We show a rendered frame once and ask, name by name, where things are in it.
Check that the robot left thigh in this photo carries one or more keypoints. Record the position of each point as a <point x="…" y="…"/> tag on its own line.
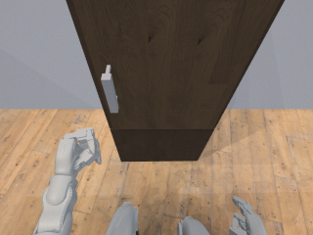
<point x="124" y="221"/>

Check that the robot thigh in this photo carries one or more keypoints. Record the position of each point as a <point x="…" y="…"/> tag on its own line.
<point x="191" y="227"/>
<point x="124" y="221"/>

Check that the robot right hand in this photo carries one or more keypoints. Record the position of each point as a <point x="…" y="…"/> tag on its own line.
<point x="251" y="225"/>

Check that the robot right thigh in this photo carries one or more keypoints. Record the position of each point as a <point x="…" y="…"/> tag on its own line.
<point x="191" y="227"/>

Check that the handle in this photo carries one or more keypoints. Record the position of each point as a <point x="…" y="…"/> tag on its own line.
<point x="109" y="90"/>

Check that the robot left forearm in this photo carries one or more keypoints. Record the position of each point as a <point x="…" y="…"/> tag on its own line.
<point x="58" y="202"/>

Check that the cupboard door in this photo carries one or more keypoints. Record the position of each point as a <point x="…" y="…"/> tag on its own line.
<point x="174" y="63"/>

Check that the robot left hand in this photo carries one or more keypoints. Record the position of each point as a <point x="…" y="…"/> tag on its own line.
<point x="68" y="151"/>

